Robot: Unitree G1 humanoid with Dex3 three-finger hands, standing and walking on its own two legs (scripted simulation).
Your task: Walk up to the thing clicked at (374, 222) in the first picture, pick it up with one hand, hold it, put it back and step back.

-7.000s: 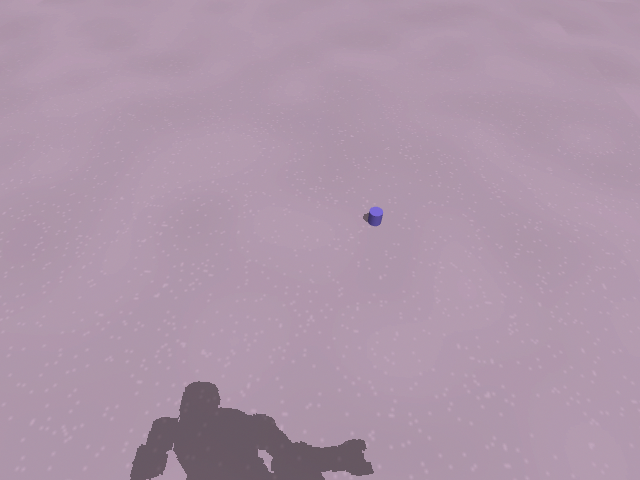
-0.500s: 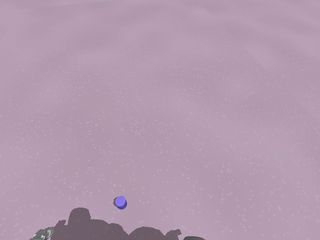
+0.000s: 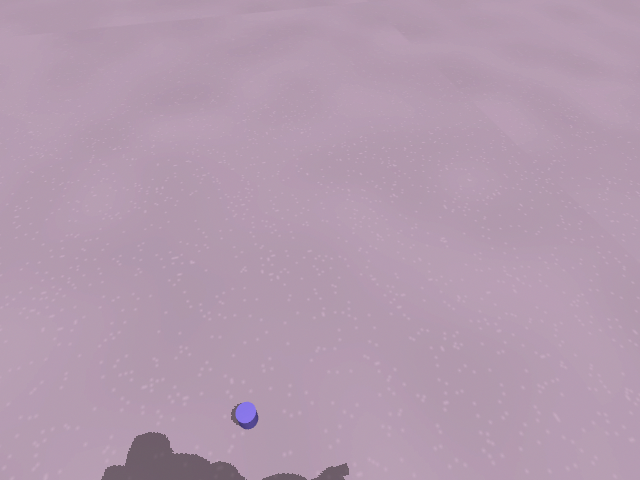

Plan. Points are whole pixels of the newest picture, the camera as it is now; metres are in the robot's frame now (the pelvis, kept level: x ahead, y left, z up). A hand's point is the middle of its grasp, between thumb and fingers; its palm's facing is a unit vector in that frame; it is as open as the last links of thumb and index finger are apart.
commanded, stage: walk up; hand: left
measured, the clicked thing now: (247, 415) +0.41 +0.20 -0.75
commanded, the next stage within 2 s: none
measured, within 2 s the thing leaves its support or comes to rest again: neither
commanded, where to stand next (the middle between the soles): +0.02 -0.01 m, yaw -3 degrees
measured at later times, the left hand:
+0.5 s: hand out of the picture +0.10 +0.26 -0.15, palm faces -0.03 -0.92 -0.38, open 7.4 cm
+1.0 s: hand out of the picture +0.03 +0.30 -0.17, palm faces -0.07 -0.95 -0.32, open 7.4 cm
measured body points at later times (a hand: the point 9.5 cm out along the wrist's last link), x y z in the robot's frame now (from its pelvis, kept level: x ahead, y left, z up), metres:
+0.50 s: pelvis -0.02 +0.00 -0.01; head +0.03 -0.01 +0.44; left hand +0.10 +0.30 -0.13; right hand +0.08 -0.32 -0.14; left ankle -0.01 +0.11 -0.74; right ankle +0.05 -0.13 -0.74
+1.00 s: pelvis -0.04 +0.03 -0.01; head -0.03 +0.06 +0.44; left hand +0.04 +0.35 -0.15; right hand -0.06 -0.30 -0.10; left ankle -0.11 +0.15 -0.74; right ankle +0.04 -0.14 -0.70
